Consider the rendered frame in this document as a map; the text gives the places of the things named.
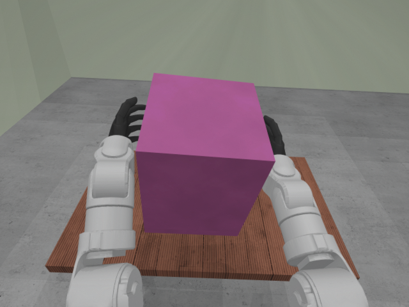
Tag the carton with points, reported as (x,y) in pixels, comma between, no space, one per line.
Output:
(203,155)

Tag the table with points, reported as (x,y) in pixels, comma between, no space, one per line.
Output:
(256,253)

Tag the robot right forearm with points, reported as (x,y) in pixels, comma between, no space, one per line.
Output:
(307,243)

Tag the right robot hand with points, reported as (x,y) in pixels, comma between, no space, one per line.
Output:
(275,136)

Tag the right robot upper arm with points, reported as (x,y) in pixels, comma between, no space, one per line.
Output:
(328,287)

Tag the robot left forearm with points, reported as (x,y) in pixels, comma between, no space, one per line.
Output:
(110,201)

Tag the left robot hand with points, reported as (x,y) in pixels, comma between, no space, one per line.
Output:
(120,125)

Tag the left robot upper arm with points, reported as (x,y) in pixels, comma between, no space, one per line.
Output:
(107,285)

